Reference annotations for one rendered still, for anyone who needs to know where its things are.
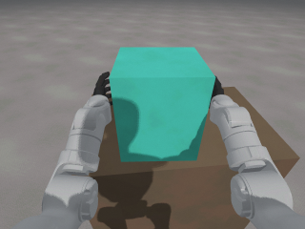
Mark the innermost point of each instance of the robot left forearm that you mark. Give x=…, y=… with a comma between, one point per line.
x=80, y=156

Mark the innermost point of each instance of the robot right hand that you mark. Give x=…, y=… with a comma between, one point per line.
x=217, y=89

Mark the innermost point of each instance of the left robot upper arm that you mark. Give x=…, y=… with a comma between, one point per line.
x=69, y=201

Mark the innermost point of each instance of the carton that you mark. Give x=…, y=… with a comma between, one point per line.
x=161, y=98

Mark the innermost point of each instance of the robot right forearm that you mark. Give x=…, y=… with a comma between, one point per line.
x=245, y=154

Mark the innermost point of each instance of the right robot upper arm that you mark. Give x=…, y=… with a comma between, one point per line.
x=264, y=198

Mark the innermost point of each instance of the pedestal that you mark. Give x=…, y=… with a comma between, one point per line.
x=180, y=194

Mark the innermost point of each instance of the robot left hand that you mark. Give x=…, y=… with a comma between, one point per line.
x=100, y=86

